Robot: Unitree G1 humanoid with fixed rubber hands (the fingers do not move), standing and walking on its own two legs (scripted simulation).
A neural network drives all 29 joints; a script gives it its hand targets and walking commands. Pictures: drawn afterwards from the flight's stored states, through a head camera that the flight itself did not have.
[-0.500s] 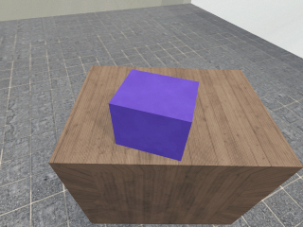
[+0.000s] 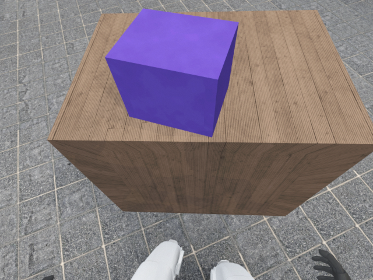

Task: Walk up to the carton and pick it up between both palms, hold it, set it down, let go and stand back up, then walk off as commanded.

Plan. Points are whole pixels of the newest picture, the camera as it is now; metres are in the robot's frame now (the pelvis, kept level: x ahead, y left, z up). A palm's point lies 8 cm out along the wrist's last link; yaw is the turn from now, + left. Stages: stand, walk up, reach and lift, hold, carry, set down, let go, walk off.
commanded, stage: walk off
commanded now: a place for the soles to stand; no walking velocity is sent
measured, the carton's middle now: (178, 74) +0.57 +0.07 +0.07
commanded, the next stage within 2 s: stand in 1.42 s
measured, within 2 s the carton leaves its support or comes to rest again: neither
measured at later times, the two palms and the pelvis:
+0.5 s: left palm out of the picture -0.05 +0.36 -0.13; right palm out of the picture -0.04 -0.28 -0.10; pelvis -0.14 +0.04 -0.02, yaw +1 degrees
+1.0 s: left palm out of the picture -0.18 +0.31 -0.11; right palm out of the picture -0.19 -0.30 -0.12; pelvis -0.24 +0.02 -0.01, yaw +0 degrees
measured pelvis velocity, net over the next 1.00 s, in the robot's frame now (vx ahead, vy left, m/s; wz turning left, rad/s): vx -0.24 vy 0.02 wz -0.01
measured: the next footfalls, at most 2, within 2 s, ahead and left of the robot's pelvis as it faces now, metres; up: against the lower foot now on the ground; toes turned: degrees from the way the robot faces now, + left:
left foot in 0.42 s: -0.17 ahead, +0.15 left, +0.00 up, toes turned -9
right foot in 0.78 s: -0.21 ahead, -0.13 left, +0.00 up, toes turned +3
